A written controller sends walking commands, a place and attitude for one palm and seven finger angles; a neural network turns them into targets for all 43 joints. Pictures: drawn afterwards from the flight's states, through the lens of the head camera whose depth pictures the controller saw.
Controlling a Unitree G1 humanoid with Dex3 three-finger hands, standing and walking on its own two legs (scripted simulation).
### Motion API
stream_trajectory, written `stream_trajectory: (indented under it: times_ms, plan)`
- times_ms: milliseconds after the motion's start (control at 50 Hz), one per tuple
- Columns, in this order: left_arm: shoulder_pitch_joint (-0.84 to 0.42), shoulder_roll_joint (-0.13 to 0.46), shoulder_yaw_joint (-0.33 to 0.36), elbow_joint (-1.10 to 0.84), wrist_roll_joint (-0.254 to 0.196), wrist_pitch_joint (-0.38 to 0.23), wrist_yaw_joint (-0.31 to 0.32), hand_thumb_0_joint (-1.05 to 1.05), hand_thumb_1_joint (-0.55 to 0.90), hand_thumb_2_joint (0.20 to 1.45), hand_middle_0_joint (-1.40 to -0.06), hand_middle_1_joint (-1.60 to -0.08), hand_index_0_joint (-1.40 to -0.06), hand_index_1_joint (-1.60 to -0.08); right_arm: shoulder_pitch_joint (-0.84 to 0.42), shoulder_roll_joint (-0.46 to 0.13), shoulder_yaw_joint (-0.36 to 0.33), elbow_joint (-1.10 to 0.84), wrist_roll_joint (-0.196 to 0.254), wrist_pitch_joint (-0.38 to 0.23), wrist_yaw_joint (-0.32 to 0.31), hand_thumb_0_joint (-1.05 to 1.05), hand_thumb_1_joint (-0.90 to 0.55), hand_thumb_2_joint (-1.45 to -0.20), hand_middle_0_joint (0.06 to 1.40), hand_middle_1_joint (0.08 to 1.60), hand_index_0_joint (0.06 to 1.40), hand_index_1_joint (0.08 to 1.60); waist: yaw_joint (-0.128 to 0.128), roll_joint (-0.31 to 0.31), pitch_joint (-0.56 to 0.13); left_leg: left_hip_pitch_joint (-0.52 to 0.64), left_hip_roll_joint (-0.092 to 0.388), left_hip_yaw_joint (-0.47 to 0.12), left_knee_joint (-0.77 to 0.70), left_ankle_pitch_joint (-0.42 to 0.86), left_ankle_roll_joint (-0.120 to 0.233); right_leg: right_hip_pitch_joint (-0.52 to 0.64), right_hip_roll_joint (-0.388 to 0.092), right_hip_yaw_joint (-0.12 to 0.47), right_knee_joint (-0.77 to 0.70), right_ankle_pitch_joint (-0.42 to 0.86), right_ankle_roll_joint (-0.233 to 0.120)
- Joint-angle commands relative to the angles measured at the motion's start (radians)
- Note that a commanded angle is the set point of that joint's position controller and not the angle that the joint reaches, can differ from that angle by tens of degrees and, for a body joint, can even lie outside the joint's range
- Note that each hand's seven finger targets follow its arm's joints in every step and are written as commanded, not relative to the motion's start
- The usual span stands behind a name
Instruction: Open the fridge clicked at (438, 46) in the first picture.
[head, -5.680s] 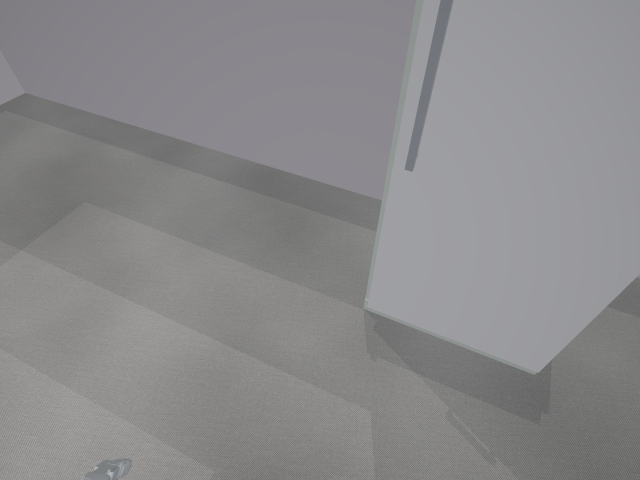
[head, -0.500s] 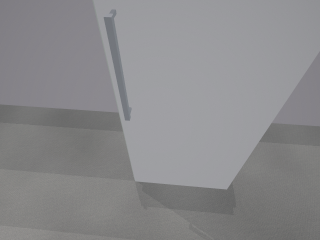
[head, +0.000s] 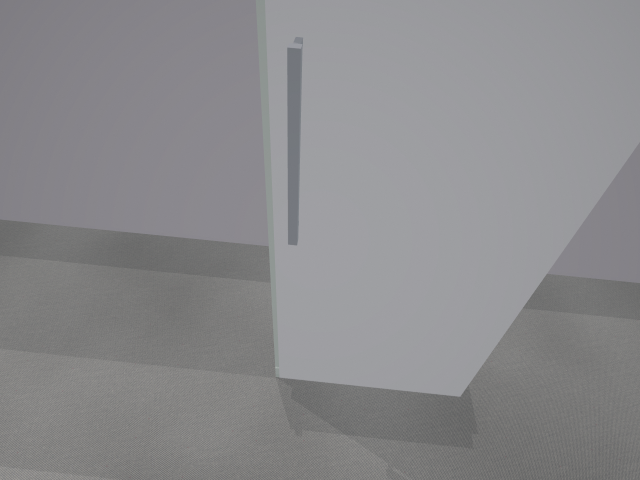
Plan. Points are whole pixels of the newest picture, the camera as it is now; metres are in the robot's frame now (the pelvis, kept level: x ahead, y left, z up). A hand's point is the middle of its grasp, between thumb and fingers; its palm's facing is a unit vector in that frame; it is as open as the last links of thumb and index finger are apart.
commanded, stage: look again from close up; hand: left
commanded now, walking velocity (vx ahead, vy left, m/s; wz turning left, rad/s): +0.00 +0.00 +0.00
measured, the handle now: (295, 157) +0.55 +0.09 +0.14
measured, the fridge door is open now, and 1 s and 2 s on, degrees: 0 0 0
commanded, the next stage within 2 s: none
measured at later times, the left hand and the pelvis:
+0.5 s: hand out of the picture -0.10 +0.22 -0.17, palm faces +0.06 -0.97 -0.23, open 7.3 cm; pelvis -0.05 +0.02 +0.00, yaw +2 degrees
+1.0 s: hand out of the picture -0.08 +0.23 -0.20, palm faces +0.08 -0.98 -0.18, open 7.3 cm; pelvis -0.11 +0.04 -0.02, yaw +2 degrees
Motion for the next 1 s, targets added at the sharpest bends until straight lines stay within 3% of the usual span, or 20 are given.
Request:
stream_trajectory:
  times_ms: [0, 80, 140, 180, 480, 700, 760, 820, 860, 880, 900, 920, 940, 960, 980]
  plan:
    - [0.042, 0.115, 0.014, -0.056, 0.006, -0.009, -0.001, 0.0, 0.9, 0.9, -0.2, -0.3, -0.2, -0.3, 0.01, -0.186, -0.044, -0.062, -0.005, -0.018, -0.001, 0.0, -0.9, -0.9, 0.2, 0.3, 0.2, 0.3, 0.003, 0.091, 0.083, -0.093, 0.107, -0.175, -0.265, -0.086, 0.031, -0.033, -0.023, 0.031, -0.079, 0.02, -0.05]
    - [0.048, 0.124, 0.013, -0.049, 0.008, -0.004, -0.007, 0.0, 0.9, 0.9, -0.2, -0.3, -0.2, -0.3, -0.003, -0.212, -0.05, -0.067, -0.006, -0.012, 0.005, 0.0, -0.9, -0.9, 0.2, 0.3, 0.2, 0.3, 0.004, 0.088, 0.087, -0.123, 0.116, -0.209, -0.343, -0.262, 0.028, -0.037, -0.019, 0.022, -0.072, -0.017, -0.045]
    - [0.067, 0.123, 0.013, -0.039, 0.01, -0.003, -0.008, 0.0, 0.9, 0.9, -0.2, -0.3, -0.2, -0.3, 0.003, -0.215, -0.051, -0.06, -0.004, -0.009, 0.007, 0.0, -0.9, -0.9, 0.2, 0.3, 0.2, 0.3, 0.007, 0.08, 0.057, -0.106, 0.124, -0.22, -0.367, -0.289, 0.029, -0.031, -0.019, 0.019, -0.069, -0.02, -0.043]
    - [0.083, 0.122, 0.012, -0.029, 0.01, -0.002, -0.009, 0.0, 0.9, 0.9, -0.2, -0.3, -0.2, -0.3, 0.003, -0.215, -0.053, -0.055, -0.003, -0.004, 0.008, 0.0, -0.9, -0.9, 0.2, 0.3, 0.2, 0.3, 0.008, 0.063, 0.076, -0.122, 0.122, -0.218, -0.375, -0.313, 0.026, -0.034, -0.017, 0.023, -0.075, -0.029, -0.043]
    - [0.196, 0.086, 0.003, 0.048, 0.01, -0.008, 0.0, 0.0, 0.9, 0.9, -0.2, -0.3, -0.2, -0.3, 0.068, -0.164, -0.046, 0.025, 0.003, 0.016, 0.008, 0.0, -0.9, -0.9, 0.2, 0.3, 0.2, 0.3, -0.01, 0.033, 0.111, -0.092, 0.067, -0.182, -0.312, -0.285, 0.001, -0.146, -0.029, 0.105, -0.162, -0.16, -0.056]
    - [0.215, 0.07, 0.013, 0.063, 0.009, -0.006, 0.002, 0.0, 0.9, 0.9, -0.2, -0.3, -0.2, -0.3, 0.098, -0.118, -0.049, 0.043, 0.004, 0.024, 0.003, 0.0, -0.9, -0.9, 0.2, 0.3, 0.2, 0.3, -0.018, -0.031, 0.11, -0.058, 0.025, -0.133, -0.182, -0.233, -0.01, -0.256, -0.049, 0.149, -0.198, -0.26, -0.068]
    - [0.165, 0.082, 0.026, 0.046, 0.008, 0.004, 0.004, 0.0, 0.9, 0.9, -0.2, -0.3, -0.2, -0.3, 0.13, -0.104, -0.054, 0.048, 0.0, 0.034, 0.001, 0.0, -0.9, -0.9, 0.2, 0.3, 0.2, 0.3, -0.039, -0.06, 0.123, -0.013, -0.007, -0.1, -0.064, -0.216, -0.021, -0.362, -0.073, 0.166, -0.229, -0.346, -0.082]
    - [0.043, 0.115, 0.046, 0.007, 0.009, 0.011, 0.007, 0.0, 0.9, 0.9, -0.2, -0.3, -0.2, -0.3, 0.211, -0.087, -0.068, 0.063, -0.001, 0.042, -0.001, 0.0, -0.9, -0.9, 0.2, 0.3, 0.2, 0.3, -0.09, -0.152, 0.094, 0.134, -0.037, -0.036, 0.171, -0.122, -0.029, -0.531, -0.131, 0.192, -0.289, -0.402, -0.112]
    - [-0.044, 0.129, 0.057, -0.023, 0.009, 0.014, 0.008, 0.0, 0.9, 0.9, -0.2, -0.3, -0.2, -0.3, 0.263, -0.089, -0.073, 0.074, 0.001, 0.034, -0.001, 0.0, -0.9, -0.9, 0.2, 0.3, 0.2, 0.3, -0.114, -0.119, 0.098, 0.161, -0.011, -0.06, 0.158, -0.132, -0.022, -0.563, -0.129, 0.175, -0.229, -0.365, -0.11]
    - [-0.052, 0.128, 0.059, -0.031, 0.007, 0.016, 0.005, 0.0, 0.9, 0.9, -0.2, -0.3, -0.2, -0.3, 0.277, -0.102, -0.074, 0.07, 0.0, 0.028, -0.002, 0.0, -0.9, -0.9, 0.2, 0.3, 0.2, 0.3, -0.114, -0.047, 0.11, 0.131, 0.013, -0.106, 0.072, -0.18, -0.015, -0.555, -0.093, 0.148, -0.14, -0.352, -0.1]
    - [-0.03, 0.116, 0.06, -0.037, 0.005, 0.018, 0.004, 0.0, 0.9, 0.9, -0.2, -0.3, -0.2, -0.3, 0.269, -0.141, -0.081, 0.055, -0.005, 0.02, -0.004, 0.0, -0.9, -0.9, 0.2, 0.3, 0.2, 0.3, -0.102, 0.108, 0.13, 0.042, 0.072, -0.236, -0.102, -0.353, 0.001, -0.531, -0.016, 0.093, 0.013, -0.33, -0.076]
    - [0.027, 0.074, 0.059, -0.028, -0.006, 0.027, 0.003, 0.0, 0.9, 0.9, -0.2, -0.3, -0.2, -0.3, 0.233, -0.193, -0.084, 0.031, -0.015, 0.007, -0.009, 0.0, -0.9, -0.9, 0.2, 0.3, 0.2, 0.3, -0.07, 0.344, 0.146, -0.218, 0.215, -0.49, -0.453, -0.637, 0.013, -0.34, 0.112, 0.01, 0.34, -0.234, -0.038]
    - [0.102, 0.053, 0.063, 0.0, 0.0, 0.042, 0.005, 0.0, 0.9, 0.9, -0.2, -0.3, -0.2, -0.3, 0.097, -0.237, -0.086, 0.005, -0.013, 0.011, -0.016, 0.0, -0.9, -0.9, 0.2, 0.3, 0.2, 0.3, 0.004, 0.4, 0.15, -0.466, 0.267, -0.576, -0.587, -0.758, 0.026, -0.17, 0.1, 0.092, 0.572, -0.172, -0.04]
    - [0.196, 0.071, 0.074, 0.024, 0.006, 0.055, 0.0, 0.0, 0.9, 0.9, -0.2, -0.3, -0.2, -0.3, -0.021, -0.224, -0.075, -0.031, -0.011, 0.017, -0.015, 0.0, -0.9, -0.9, 0.2, 0.3, 0.2, 0.3, 0.072, 0.315, 0.139, -0.566, 0.244, -0.487, -0.615, -0.669, 0.002, -0.074, 0.096, 0.061, 0.704, -0.142, -0.052]
    - [0.292, 0.058, 0.078, 0.053, 0.01, 0.066, -0.004, 0.0, 0.9, 0.9, -0.2, -0.3, -0.2, -0.3, -0.084, -0.215, -0.067, -0.052, -0.014, 0.02, -0.014, 0.0, -0.9, -0.9, 0.2, 0.3, 0.2, 0.3, 0.117, 0.251, 0.095, -0.583, 0.2, -0.386, -0.614, -0.572, -0.035, -0.002, 0.119, 0.009, 0.775, -0.115, -0.048]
